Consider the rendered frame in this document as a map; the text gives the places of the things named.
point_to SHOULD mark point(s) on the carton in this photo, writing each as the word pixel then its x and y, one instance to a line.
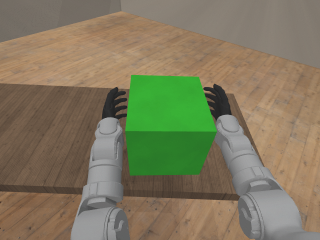
pixel 169 126

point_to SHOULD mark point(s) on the robot right forearm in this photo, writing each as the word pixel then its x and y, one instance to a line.
pixel 247 171

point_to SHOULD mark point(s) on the table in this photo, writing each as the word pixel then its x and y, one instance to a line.
pixel 46 136

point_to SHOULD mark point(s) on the robot right upper arm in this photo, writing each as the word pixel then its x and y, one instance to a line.
pixel 271 215

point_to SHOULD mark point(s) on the right robot hand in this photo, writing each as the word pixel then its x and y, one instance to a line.
pixel 221 105

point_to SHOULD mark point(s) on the robot left forearm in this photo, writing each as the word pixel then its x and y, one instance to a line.
pixel 104 188

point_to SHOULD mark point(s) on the robot left upper arm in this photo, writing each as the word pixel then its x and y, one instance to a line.
pixel 110 223

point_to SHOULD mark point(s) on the left robot hand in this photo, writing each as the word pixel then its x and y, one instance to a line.
pixel 109 109

